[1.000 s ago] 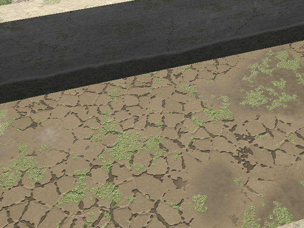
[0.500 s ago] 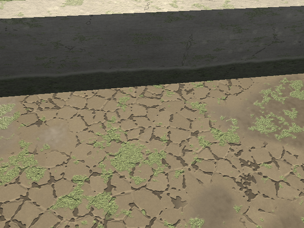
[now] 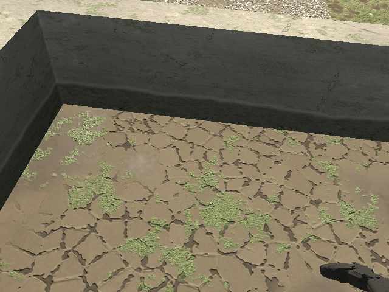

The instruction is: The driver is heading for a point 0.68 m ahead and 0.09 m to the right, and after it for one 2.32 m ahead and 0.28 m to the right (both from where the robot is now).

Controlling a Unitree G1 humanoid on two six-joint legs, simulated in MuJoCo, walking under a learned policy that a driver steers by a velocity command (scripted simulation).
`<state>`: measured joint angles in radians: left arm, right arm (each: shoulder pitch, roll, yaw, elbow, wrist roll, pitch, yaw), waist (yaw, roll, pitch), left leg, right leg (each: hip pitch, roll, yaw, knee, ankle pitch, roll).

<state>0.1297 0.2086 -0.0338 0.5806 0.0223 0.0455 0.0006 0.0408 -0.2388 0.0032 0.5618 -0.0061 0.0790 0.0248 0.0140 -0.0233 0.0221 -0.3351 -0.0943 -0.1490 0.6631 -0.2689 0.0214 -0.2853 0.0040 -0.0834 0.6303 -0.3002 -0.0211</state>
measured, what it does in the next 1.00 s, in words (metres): shifts its weight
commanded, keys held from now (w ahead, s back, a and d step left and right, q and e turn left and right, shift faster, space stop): w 0.06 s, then no key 0.60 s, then w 0.34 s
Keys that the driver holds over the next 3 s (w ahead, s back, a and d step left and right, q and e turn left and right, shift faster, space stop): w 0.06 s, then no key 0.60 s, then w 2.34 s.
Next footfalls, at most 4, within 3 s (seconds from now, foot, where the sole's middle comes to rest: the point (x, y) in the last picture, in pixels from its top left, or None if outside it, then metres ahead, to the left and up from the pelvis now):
none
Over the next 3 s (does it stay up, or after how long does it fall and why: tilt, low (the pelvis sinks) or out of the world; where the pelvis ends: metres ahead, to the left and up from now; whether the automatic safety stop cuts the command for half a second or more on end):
stays up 0.07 0.02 0.00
